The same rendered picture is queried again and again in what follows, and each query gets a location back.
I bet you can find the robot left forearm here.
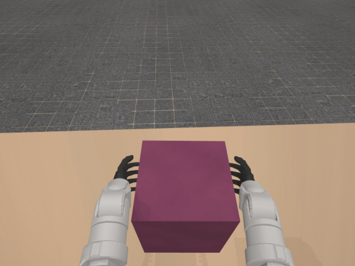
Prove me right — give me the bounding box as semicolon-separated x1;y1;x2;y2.
79;178;131;266

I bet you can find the left robot hand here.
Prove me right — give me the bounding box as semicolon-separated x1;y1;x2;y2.
114;155;139;192

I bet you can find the right robot hand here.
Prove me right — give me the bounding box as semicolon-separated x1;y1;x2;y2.
229;156;255;194

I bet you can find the robot right forearm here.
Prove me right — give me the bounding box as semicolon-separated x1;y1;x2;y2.
239;180;295;266

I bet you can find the carton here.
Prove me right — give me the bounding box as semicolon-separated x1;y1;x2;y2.
131;140;240;253

